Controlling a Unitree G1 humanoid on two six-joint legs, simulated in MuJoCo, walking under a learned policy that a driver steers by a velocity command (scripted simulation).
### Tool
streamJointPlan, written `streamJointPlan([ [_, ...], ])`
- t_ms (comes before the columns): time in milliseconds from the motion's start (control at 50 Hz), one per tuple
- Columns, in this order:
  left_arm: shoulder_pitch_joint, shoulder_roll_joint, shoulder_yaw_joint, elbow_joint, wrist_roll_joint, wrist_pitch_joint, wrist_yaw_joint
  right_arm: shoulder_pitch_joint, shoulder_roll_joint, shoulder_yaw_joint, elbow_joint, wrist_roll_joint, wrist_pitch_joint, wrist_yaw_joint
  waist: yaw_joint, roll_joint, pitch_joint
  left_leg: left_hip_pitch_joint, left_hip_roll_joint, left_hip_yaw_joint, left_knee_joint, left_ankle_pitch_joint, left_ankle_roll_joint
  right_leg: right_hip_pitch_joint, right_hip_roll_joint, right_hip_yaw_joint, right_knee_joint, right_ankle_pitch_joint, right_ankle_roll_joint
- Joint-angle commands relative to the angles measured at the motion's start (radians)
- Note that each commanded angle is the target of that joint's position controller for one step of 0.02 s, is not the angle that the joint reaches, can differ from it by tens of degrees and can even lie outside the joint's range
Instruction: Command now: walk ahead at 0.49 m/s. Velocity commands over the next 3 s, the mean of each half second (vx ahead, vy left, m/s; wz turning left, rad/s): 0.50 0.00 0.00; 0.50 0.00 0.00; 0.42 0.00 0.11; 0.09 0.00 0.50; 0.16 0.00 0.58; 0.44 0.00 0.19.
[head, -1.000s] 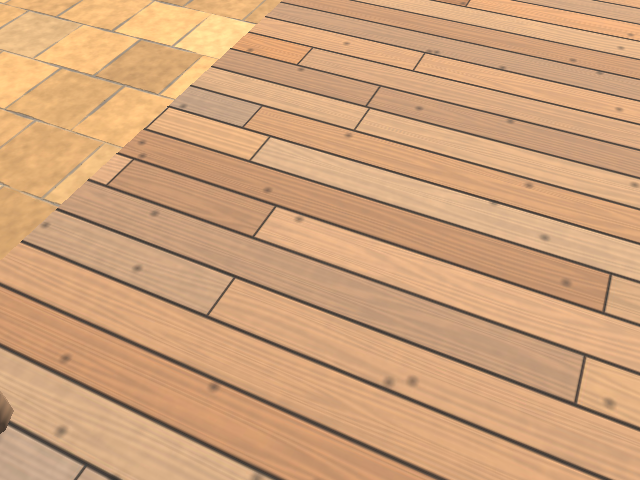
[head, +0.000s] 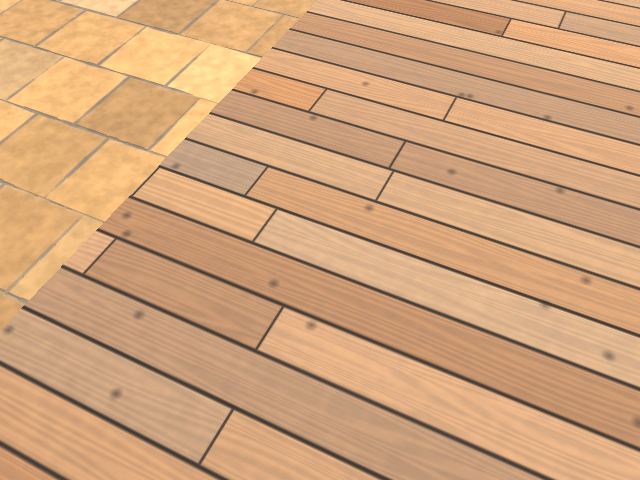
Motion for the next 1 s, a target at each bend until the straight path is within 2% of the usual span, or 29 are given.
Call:
streamJointPlan([
  [20, 0.047, 0.095, 0.009, -0.029, -0.004, -0.02, 0.003, -0.003, -0.036, -0.005, -0.045, -0.002, 0.014, 0.008, -0.023, -0.058, 0.042, -0.086, 0.035, 0.025, -0.092, 0.104, -0.029, -0.023, -0.275, 0.219, -0.213, 0.214, -0.095],
  [120, 0.139, 0.086, 0.0, -0.007, -0.006, -0.017, 0.008, -0.195, -0.016, 0.01, -0.111, 0.016, 0.008, 0.013, 0.034, -0.079, 0.05, -0.073, 0.0, 0.084, -0.373, 0.244, -0.042, 0.06, -0.246, 0.152, -0.197, 0.375, -0.053],
  [180, 0.191, 0.089, -0.002, 0.013, 0.002, -0.012, 0.016, -0.268, -0.022, 0.011, -0.139, 0.017, 0.004, 0.01, 0.059, -0.088, 0.055, -0.085, -0.023, 0.1, -0.457, 0.234, -0.025, 0.17, -0.273, 0.153, -0.166, 0.447, -0.061],
  [220, 0.2, 0.095, 0.0, 0.023, 0.01, -0.007, 0.022, -0.291, -0.032, 0.009, -0.156, 0.017, -0.003, 0.008, 0.057, -0.09, 0.059, -0.087, -0.035, 0.099, -0.496, 0.179, -0.003, 0.241, -0.3, 0.156, -0.129, 0.522, -0.071],
  [260, 0.169, 0.109, 0.003, 0.022, 0.014, -0.005, 0.027, -0.242, -0.046, 0.0, -0.151, 0.017, -0.012, 0.003, 0.018, -0.098, 0.037, 0.01, -0.07, 0.111, -0.543, 0.097, 0.03, 0.266, -0.312, 0.138, -0.044, 0.718, -0.06],
  [280, 0.155, 0.119, 0.006, 0.021, 0.015, -0.004, 0.028, -0.161, -0.061, -0.009, -0.128, 0.016, -0.017, -0.004, -0.017, -0.107, -0.004, 0.114, -0.102, 0.12, -0.564, 0.06, 0.05, 0.267, -0.309, 0.129, 0.047, 0.846, -0.049],
  [300, 0.138, 0.125, 0.007, 0.02, 0.012, -0.001, 0.026, -0.017, -0.079, -0.022, -0.08, 0.014, -0.025, -0.013, -0.078, -0.093, -0.075, 0.278, -0.13, 0.133, -0.626, 0.083, 0.074, 0.242, -0.286, 0.108, 0.205, 0.88, -0.033],
  [320, 0.12, 0.116, 0.003, 0.006, 0.002, -0.003, 0.024, 0.155, -0.123, -0.041, -0.031, -0.004, -0.035, -0.023, -0.148, -0.072, -0.167, 0.536, -0.052, 0.05, -0.643, 0.104, 0.114, 0.082, -0.255, 0.086, 0.418, 0.703, -0.016],
  [340, 0.17, 0.034, -0.017, -0.034, -0.034, -0.005, 0.012, 0.292, -0.227, -0.069, -0.016, -0.03, -0.037, -0.033, -0.149, 0.1, -0.314, 0.838, 0.242, -0.349, -0.671, -0.002, 0.212, -0.238, -0.139, 0.02, 0.783, 0.223, 0.029],
  [360, 0.21, 0.07, 0.002, -0.023, -0.033, -0.002, 0.011, 0.265, -0.228, -0.073, -0.014, -0.002, -0.02, -0.019, -0.12, 0.151, -0.369, 0.882, 0.361, -0.678, -0.797, 0.015, 0.302, -0.426, -0.013, 0.1, 1.009, -0.345, 0.032],
  [380, 0.116, 0.109, 0.016, -0.04, -0.011, 0.004, 0.015, 0.154, -0.179, -0.062, -0.026, 0.024, -0.015, -0.013, -0.079, 0.043, -0.204, 0.748, 0.305, -0.528, -0.815, -0.043, 0.266, -0.503, -0.091, 0.165, 1.034, -0.261, 0.02],
  [400, 0.044, 0.091, 0.013, -0.062, -0.004, -0.002, 0.009, 0.075, -0.113, -0.045, -0.04, 0.029, -0.021, -0.009, -0.059, 0.007, -0.092, 0.6, 0.263, -0.404, -0.858, -0.004, 0.234, -0.504, -0.125, 0.164, 0.984, -0.182, 0.021],
  [420, 0.021, 0.07, 0.014, -0.064, -0.001, 0.001, 0.006, 0.039, -0.071, -0.033, -0.038, 0.023, -0.028, -0.01, -0.024, -0.01, -0.033, 0.496, 0.212, -0.311, -0.893, 0.053, 0.19, -0.464, -0.157, 0.161, 0.917, -0.137, 0.023],
  [440, 0.026, 0.06, 0.016, -0.065, 0.015, 0.013, 0.001, 0.042, -0.041, -0.023, -0.022, 0.025, -0.036, -0.015, 0.004, 0.007, -0.01, 0.424, 0.172, -0.242, -0.912, 0.117, 0.161, -0.417, -0.176, 0.159, 0.865, -0.118, 0.034],
  [460, 0.054, 0.034, 0.012, -0.056, 0.022, 0.027, -0.007, 0.058, -0.029, -0.017, -0.01, 0.025, -0.042, -0.018, 0.023, 0.015, -0.015, 0.386, 0.15, -0.194, -0.928, 0.146, 0.149, -0.375, -0.181, 0.153, 0.839, -0.105, 0.045],
  [500, 0.032, 0.026, 0.013, -0.068, 0.026, 0.043, -0.015, 0.113, -0.054, -0.021, 0.015, 0.026, -0.058, -0.02, 0.034, 0.024, -0.008, 0.373, 0.137, -0.148, -0.94, 0.252, 0.158, -0.386, -0.184, 0.131, 0.802, -0.086, 0.063],
  [560, -0.103, 0.04, 0.015, -0.12, 0.025, 0.055, -0.023, 0.164, -0.079, -0.022, 0.029, 0.027, -0.061, -0.021, 0.019, 0.024, 0.025, 0.392, 0.111, -0.095, -0.978, 0.27, 0.153, -0.483, -0.207, 0.101, 0.693, 0.021, 0.09],
  [660, -0.303, 0.024, 0.0, -0.19, 0.009, 0.051, -0.026, 0.25, -0.077, -0.015, 0.048, 0.027, -0.058, -0.021, -0.033, 0.035, 0.043, 0.46, 0.085, -0.037, -0.981, 0.367, 0.13, -0.487, -0.187, 0.051, 0.419, 0.163, 0.103],
  [760, -0.409, 0.044, 0.0, -0.237, 0.008, 0.042, -0.021, 0.322, -0.087, -0.017, 0.078, 0.015, -0.05, -0.034, -0.061, 0.043, 0.059, 0.629, 0.14, -0.039, -0.928, 0.469, 0.135, -0.505, -0.158, 0.039, 0.288, 0.125, 0.064],
  [800, -0.386, 0.054, 0.006, -0.239, 0.008, 0.033, -0.018, 0.304, -0.099, -0.022, 0.08, 0.01, -0.047, -0.04, -0.036, 0.045, 0.049, 0.665, 0.154, -0.025, -0.863, 0.606, 0.121, -0.443, -0.134, 0.03, 0.243, 0.054, 0.034],
  [820, -0.33, 0.064, 0.013, -0.223, 0.008, 0.027, -0.014, 0.287, -0.108, -0.025, 0.079, 0.009, -0.046, -0.042, -0.007, 0.051, 0.021, 0.663, 0.149, -0.01, -0.792, 0.742, 0.107, -0.352, -0.104, 0.018, 0.22, 0.016, 0.017],
  [840, -0.216, 0.078, 0.023, -0.186, 0.01, 0.02, -0.007, 0.274, -0.116, -0.027, 0.079, 0.011, -0.043, -0.041, 0.042, 0.046, -0.037, 0.652, 0.132, 0.007, -0.659, 0.841, 0.094, -0.215, -0.069, 0.002, 0.18, 0.01, -0.004],
  [860, -0.042, 0.105, 0.038, -0.127, 0.02, 0.009, 0.003, 0.258, -0.109, -0.024, 0.072, 0.016, -0.041, -0.039, 0.112, 0.013, -0.129, 0.561, 0.088, 0.045, -0.461, 0.781, 0.073, 0.013, -0.075, 0.014, 0.136, 0.053, -0.032],
  [880, 0.127, 0.195, 0.063, -0.097, 0.047, 0.002, 0.014, 0.273, -0.058, -0.009, 0.035, 0.04, -0.042, -0.031, 0.152, -0.097, -0.262, 0.299, 0.019, 0.089, -0.146, 0.439, 0.041, 0.308, -0.311, 0.293, 0.12, -0.034, -0.103],
  [900, 0.152, 0.264, 0.08, -0.09, 0.042, 0.01, 0.005, 0.373, -0.004, -0.005, 0.034, 0.06, -0.041, -0.024, 0.106, -0.272, -0.356, 0.01, -0.164, 0.074, 0.169, -0.311, 0.015, 0.472, -0.538, 0.748, -0.008, -0.037, -0.229],
  [920, 0.054, 0.214, 0.07, -0.101, 0.007, 0.022, 0.0, 0.286, -0.085, -0.028, 0.031, 0.034, -0.034, -0.027, 0.077, -0.117, -0.256, -0.071, -0.1, -0.049, 0.232, -0.249, 0.032, 0.37, -0.48, 0.715, -0.044, -0.121, -0.196],
  [940, -0.048, 0.149, 0.052, -0.119, -0.001, 0.02, -0.003, 0.205, -0.078, -0.029, 0.004, 0.028, -0.039, -0.022, 0.046, -0.077, -0.116, -0.093, -0.057, -0.043, 0.2, -0.152, 0.034, 0.218, -0.449, 0.564, -0.07, -0.103, -0.163],
  [960, -0.097, 0.098, 0.038, -0.123, 0.003, 0.013, -0.006, 0.168, -0.06, -0.027, -0.002, 0.025, -0.041, -0.019, 0.021, -0.046, -0.057, -0.062, -0.024, -0.038, 0.143, -0.088, 0.033, 0.111, -0.4, 0.465, -0.107, -0.022, -0.13],
  [1000, -0.096, 0.046, 0.02, -0.098, -0.001, 0.0, 0.001, 0.188, -0.03, -0.026, 0.006, 0.002, -0.018, -0.01, -0.029, -0.077, -0.029, 0.027, 0.007, -0.029, 0.063, -0.049, 0.014, -0.005, -0.329, 0.33, -0.144, 0.094, -0.082],
])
